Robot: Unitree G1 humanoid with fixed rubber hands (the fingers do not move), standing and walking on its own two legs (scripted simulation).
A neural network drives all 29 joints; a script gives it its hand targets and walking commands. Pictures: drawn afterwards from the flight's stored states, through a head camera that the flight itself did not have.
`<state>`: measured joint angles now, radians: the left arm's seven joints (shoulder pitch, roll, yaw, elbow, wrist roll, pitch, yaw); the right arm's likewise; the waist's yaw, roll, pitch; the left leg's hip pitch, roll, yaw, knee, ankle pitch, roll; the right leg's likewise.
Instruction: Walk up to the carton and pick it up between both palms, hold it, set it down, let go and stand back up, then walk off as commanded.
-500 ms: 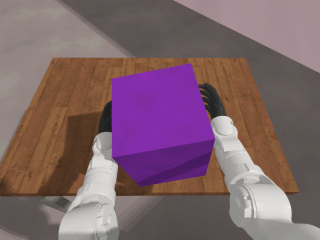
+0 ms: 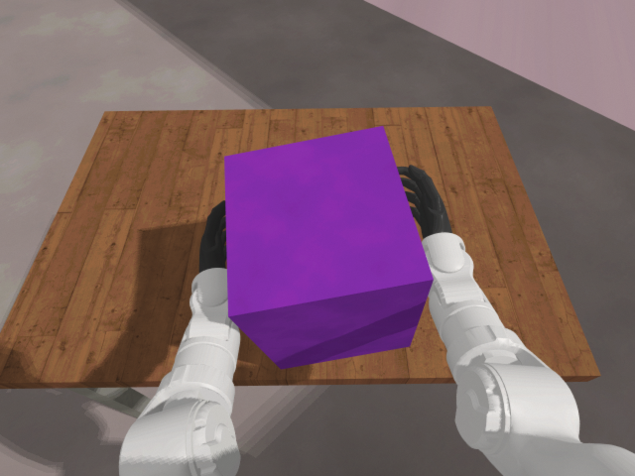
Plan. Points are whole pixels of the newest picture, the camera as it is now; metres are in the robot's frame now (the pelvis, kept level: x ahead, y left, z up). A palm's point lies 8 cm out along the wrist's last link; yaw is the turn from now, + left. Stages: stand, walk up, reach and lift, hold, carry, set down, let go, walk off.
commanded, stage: set down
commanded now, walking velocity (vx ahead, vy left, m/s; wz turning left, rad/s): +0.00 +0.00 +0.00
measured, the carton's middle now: (326, 260) +0.39 +0.02 +0.01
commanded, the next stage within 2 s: none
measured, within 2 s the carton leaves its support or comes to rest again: rests again in 0.68 s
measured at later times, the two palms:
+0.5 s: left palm (218, 263) +0.38 +0.16 +0.02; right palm (432, 225) +0.42 -0.13 +0.05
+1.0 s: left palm (213, 264) +0.39 +0.17 +0.01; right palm (425, 237) +0.43 -0.12 +0.02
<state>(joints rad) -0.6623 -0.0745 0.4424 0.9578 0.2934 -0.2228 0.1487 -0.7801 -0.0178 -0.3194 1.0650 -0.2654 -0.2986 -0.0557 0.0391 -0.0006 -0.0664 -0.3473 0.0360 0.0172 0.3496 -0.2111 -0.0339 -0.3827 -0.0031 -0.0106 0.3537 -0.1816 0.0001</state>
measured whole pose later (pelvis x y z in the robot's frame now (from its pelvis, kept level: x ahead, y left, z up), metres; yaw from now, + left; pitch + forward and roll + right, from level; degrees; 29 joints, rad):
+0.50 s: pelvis +0.00 +0.00 +0.00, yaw +0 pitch +13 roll +0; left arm -0.66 -0.08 0.48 0.98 0.29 -0.27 0.13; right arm -0.78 -0.02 -0.36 1.07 -0.31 -0.30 -0.04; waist 0.04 0.00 -0.07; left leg -0.35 0.04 0.02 0.35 -0.22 -0.03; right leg -0.39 0.00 -0.01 0.35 -0.19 0.00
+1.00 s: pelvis +0.00 +0.01 +0.00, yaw +0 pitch +19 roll -1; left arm -0.69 -0.04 0.37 1.06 0.16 -0.32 0.16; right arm -0.78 -0.08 -0.18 1.13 0.03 -0.31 -0.05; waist 0.06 0.03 -0.14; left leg -0.53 0.04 0.02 0.44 -0.22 -0.03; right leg -0.52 0.00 -0.01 0.35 -0.16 0.00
